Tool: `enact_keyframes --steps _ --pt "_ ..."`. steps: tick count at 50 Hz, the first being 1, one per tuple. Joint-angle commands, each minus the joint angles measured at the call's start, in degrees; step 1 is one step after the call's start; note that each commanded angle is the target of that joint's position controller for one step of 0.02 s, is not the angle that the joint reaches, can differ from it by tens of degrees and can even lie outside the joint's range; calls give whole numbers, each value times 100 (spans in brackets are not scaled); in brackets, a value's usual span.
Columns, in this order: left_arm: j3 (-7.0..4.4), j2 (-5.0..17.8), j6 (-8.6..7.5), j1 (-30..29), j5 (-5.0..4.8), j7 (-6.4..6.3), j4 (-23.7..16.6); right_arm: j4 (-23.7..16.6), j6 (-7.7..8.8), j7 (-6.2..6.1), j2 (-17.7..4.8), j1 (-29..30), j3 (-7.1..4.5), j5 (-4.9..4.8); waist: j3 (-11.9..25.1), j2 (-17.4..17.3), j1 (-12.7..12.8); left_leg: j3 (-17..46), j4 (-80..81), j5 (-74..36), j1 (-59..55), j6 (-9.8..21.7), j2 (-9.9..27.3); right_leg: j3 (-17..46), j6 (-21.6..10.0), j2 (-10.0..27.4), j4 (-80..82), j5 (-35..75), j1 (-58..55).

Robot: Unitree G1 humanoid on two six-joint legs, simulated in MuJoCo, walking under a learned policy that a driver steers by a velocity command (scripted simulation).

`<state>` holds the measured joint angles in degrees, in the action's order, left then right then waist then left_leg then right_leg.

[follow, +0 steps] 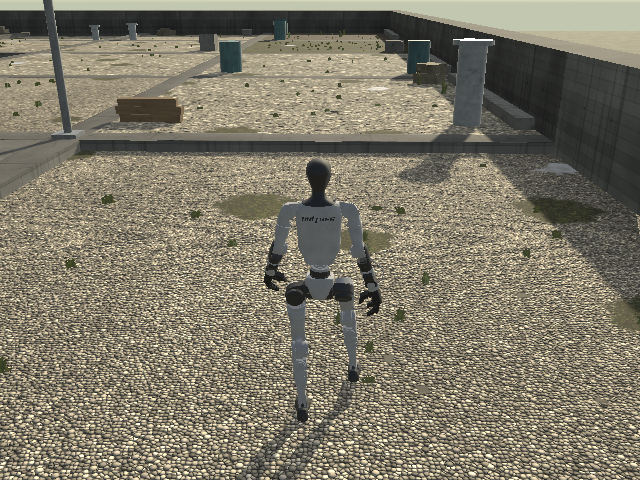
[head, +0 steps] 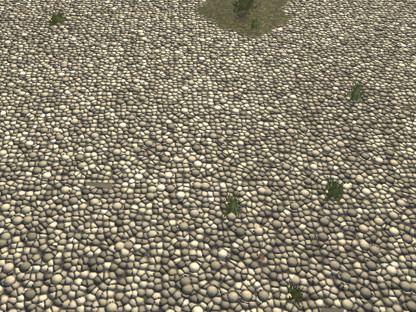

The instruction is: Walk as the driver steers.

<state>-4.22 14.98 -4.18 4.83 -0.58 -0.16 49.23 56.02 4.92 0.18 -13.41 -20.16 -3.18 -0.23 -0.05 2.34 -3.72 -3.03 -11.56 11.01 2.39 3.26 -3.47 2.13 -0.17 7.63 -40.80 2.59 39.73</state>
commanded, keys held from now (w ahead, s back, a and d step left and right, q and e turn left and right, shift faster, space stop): w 0.32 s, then w+e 0.38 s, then w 0.30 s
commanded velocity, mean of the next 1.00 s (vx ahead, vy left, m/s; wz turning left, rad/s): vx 0.50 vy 0.00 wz -0.19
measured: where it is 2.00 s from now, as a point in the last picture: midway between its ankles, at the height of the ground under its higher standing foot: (247, 164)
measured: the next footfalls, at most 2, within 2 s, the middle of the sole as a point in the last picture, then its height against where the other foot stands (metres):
right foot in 0.18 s outside the picture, level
left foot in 0.72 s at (180, 288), level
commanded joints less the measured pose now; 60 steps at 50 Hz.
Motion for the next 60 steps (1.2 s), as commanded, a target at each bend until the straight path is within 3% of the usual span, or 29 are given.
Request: enact_keyframes --steps 1,4,6,8,9,10,11,12,13,14,16,18,22,26,30,33,34,35,36,37,38,39,40,42,45,50,56,58,60 --pt "29 185 -76 -666 -38 85 -450 -189 42 -49 -951 -127 -182 -52 -387 -565 -36 676 468 -1130 153 800 1509 -179 -8 -175 630 365 -141" --pt "53 244 -123 -1028 -64 198 -639 -56 -48 -70 -997 -345 -213 -73 -506 -583 -88 740 175 -1304 -444 765 1780 -155 -141 -243 992 -44 -12" --pt "27 372 -159 -929 -70 252 -667 -36 -100 -93 -1070 -297 -250 -88 -421 -670 59 772 -111 -1798 -699 673 1910 -199 -287 -336 1158 -468 -311" --pt "-109 644 -180 -106 -49 244 -453 -88 -152 -100 -1127 -61 -265 -95 93 -764 565 557 -1067 -3453 -665 502 1721 -492 -500 -670 1332 -668 -1618" --pt "-254 936 -178 889 -21 202 -143 -137 -172 -103 -975 -34 -206 -66 730 -632 970 321 -2235 -3595 -141 331 1399 -436 -693 -639 1227 -491 -3076" --pt "-366 1386 -163 1854 78 146 44 -296 -154 -110 -698 -225 -103 31 1615 204 1139 16 -4241 -1799 1417 64 904 1179 -1176 599 1162 -572 -5009" --pt "-363 1545 -152 2006 48 196 128 -262 -11 -54 -92 -773 75 2 2225 1569 834 461 -5785 2143 3251 -164 -28 3718 -1915 1546 2004 -1498 -6307" --pt "-214 1026 -159 1833 -18 194 82 -268 105 -17 -725 -341 -69 -132 1825 964 986 1026 -6392 2203 3899 -81 310 3637 -1685 1357 2233 -2055 -6064" --pt "-149 831 -169 1366 -25 171 -7 -421 179 -1 -918 159 -119 -220 1055 663 912 863 -6379 1685 4162 1 592 2765 -1446 1182 2326 -1753 -5279" --pt "-113 743 -171 942 24 169 -89 -457 194 -41 -872 415 -122 -191 668 158 732 726 -6097 1139 3938 4 870 2187 -1328 975 2482 -1263 -4448" --pt "-30 473 -201 592 128 197 -105 -438 77 -72 -747 387 -175 -99 326 181 389 743 -5592 642 3342 -19 1158 1480 -1254 667 2832 -607 -3401" --pt "-37 521 -228 693 78 205 -26 -467 -25 -90 -554 357 -166 -49 228 204 277 675 -5173 512 3150 -94 1201 1274 -1361 541 3097 -407 -3048" --pt "-108 799 -191 1067 22 52 109 -788 -31 -118 -561 1200 -183 51 -97 34 394 630 -3795 -544 3630 -378 1124 1009 -1394 419 3346 -226 -3041" --pt "-124 852 -134 1407 -30 -31 214 -995 28 -50 -446 1991 -129 3 -228 132 621 535 -2415 -1548 3218 -475 804 721 -1169 163 3272 -417 -2937" --pt "-146 859 -54 1771 -88 -70 335 -1222 115 57 -518 2611 -90 -69 -332 194 801 585 -1778 -1465 3016 -468 641 1006 -1148 319 2891 -643 -3274" --pt "-213 976 25 1670 -91 -116 294 -1237 207 101 -792 2393 -159 -88 -205 365 565 628 -1472 -949 2418 -350 578 1358 -1011 487 2409 -544 -3479" --pt "-211 944 50 1587 -92 -122 257 -1138 230 89 -888 2009 -209 -80 -46 397 348 547 -1333 -819 1868 -260 529 1354 -924 386 2075 -260 -3423" --pt "-154 770 55 1521 -67 -113 187 -939 256 48 -1112 1261 -322 -32 434 296 22 562 -1322 -753 757 -81 597 1177 -765 44 1268 113 -3147" --pt "-29 423 53 1486 41 -101 30 -793 272 10 -1483 238 -418 61 1351 -310 -362 1453 -1495 -605 -798 277 1568 731 -550 -403 -426 -744 -2335" --pt "103 -93 -58 2307 -72 -84 -89 -604 189 40 -1896 -177 -518 87 2001 -2165 25 3961 -904 421 -2510 1139 2785 160 -204 -1172 -2251 -3404 -284" --pt "2 448 -104 2284 -178 -80 88 -605 178 78 -1297 -160 -372 31 1772 -1755 -94 4468 -535 1407 -2297 1146 2675 683 -213 -859 -3056 -3627 326" --pt "-80 774 -118 1777 -210 -75 -11 -687 184 83 -918 218 -264 3 1001 -1214 -133 3574 -476 1351 -1591 895 2427 677 -264 -660 -3209 -3135 555" --pt "-83 729 -108 1459 -173 -93 -71 -741 174 94 -813 607 -214 31 604 -793 8 2907 -376 813 -859 780 2187 512 -255 -432 -3109 -2683 382" --pt "-116 590 -63 1245 -77 -86 -165 -718 168 102 -609 959 -143 107 182 -835 268 2141 -66 25 120 760 1870 474 -255 -152 -2578 -2190 -28" --pt "-64 335 19 1115 -54 -45 -257 -576 194 78 -728 825 -179 58 67 -777 382 1671 303 -551 478 913 1817 291 -177 -14 -1938 -1906 -198" --pt "40 234 12 206 6 33 -523 -415 135 -10 -1031 527 -252 -15 -156 -636 210 895 556 -1017 572 838 1629 11 -38 -40 -267 -565 -288" --pt "80 362 -11 -729 -71 167 -834 -134 17 -11 -1171 -49 -268 -129 -369 -703 -28 671 288 -947 59 675 1818 -192 -135 -285 841 -419 -648" --pt "40 500 -37 -659 -68 207 -862 -98 -47 -25 -1260 -25 -294 -150 -318 -761 125 692 -4 -1293 -168 585 1951 -260 -285 -378 1053 -748 -963" --pt "-149 813 -46 413 -27 183 -527 -110 -106 -44 -1191 89 -257 -153 284 -670 708 323 -1291 -2783 -5 351 1632 -521 -524 -682 1336 -785 -2557"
